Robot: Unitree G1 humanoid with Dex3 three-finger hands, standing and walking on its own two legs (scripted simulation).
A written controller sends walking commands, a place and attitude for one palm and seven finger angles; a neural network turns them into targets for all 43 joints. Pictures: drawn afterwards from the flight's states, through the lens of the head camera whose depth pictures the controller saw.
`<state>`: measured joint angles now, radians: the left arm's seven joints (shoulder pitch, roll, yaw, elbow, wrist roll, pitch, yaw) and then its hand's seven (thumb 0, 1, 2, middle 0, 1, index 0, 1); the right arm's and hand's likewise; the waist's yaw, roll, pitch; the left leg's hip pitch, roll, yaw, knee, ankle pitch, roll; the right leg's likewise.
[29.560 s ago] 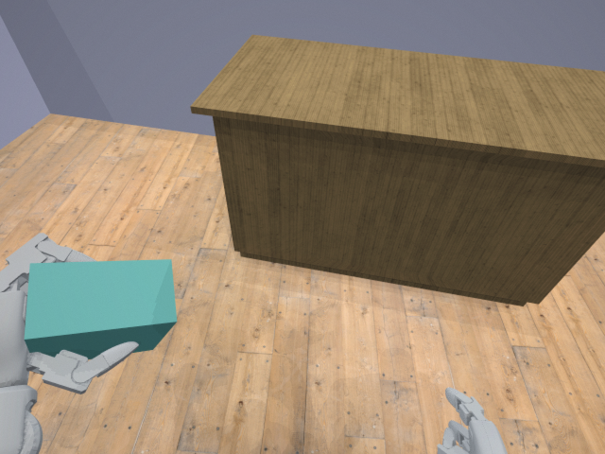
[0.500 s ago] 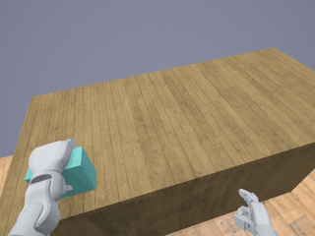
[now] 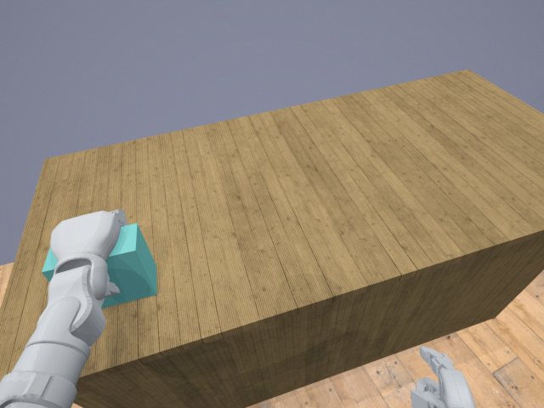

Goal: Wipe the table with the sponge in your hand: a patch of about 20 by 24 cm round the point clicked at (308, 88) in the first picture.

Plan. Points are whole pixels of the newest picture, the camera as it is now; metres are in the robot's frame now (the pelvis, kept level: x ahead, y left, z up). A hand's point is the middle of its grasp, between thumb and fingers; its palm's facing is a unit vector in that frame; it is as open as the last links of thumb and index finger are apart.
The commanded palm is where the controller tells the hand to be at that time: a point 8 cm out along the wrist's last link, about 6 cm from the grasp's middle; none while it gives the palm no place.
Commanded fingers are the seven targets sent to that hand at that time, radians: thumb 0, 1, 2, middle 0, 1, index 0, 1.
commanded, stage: wipe forward along the first lane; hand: left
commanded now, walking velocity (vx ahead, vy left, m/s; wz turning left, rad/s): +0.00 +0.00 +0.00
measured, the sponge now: (110, 276) +0.29 +0.32 +0.02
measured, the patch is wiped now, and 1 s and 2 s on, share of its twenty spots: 0.25 0.35 0.45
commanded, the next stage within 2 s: slide across to the middle lane in 1.14 s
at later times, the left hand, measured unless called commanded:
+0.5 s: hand (108, 232) +0.35 +0.33 +0.06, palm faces -0.10 -0.01 -0.99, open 10.1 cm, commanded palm +0.34 +0.33 +0.09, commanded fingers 0.00 0.10 1.30 -1.20 -1.60 -1.20 -1.60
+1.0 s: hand (109, 209) +0.40 +0.36 +0.06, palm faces -0.13 +0.00 -0.99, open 10.1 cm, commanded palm +0.38 +0.34 +0.09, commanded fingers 0.00 0.10 1.30 -1.20 -1.60 -1.20 -1.60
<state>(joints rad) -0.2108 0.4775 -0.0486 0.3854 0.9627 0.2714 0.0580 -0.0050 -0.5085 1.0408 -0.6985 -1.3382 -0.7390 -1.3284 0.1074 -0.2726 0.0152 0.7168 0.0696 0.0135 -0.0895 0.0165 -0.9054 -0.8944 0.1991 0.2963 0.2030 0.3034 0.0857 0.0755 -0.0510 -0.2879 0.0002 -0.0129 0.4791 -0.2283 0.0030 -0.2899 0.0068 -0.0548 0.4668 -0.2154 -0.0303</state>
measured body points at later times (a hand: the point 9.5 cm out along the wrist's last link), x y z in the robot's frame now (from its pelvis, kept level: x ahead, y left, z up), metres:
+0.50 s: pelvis -0.01 +0.00 -0.01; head +0.02 -0.02 +0.44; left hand +0.35 +0.33 +0.11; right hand +0.14 -0.25 -0.13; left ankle +0.01 +0.12 -0.74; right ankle +0.02 -0.10 -0.74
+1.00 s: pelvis +0.01 +0.02 -0.01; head +0.05 +0.01 +0.44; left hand +0.40 +0.35 +0.11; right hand +0.11 -0.25 -0.13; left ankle +0.01 +0.12 -0.74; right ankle +0.02 -0.10 -0.74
